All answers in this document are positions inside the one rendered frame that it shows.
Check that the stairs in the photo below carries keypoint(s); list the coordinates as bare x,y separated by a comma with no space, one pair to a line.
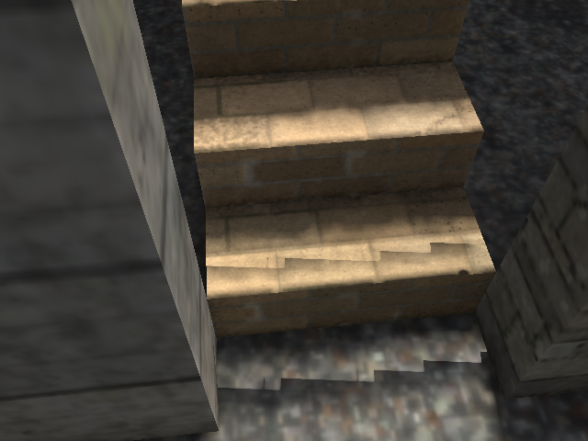
333,140

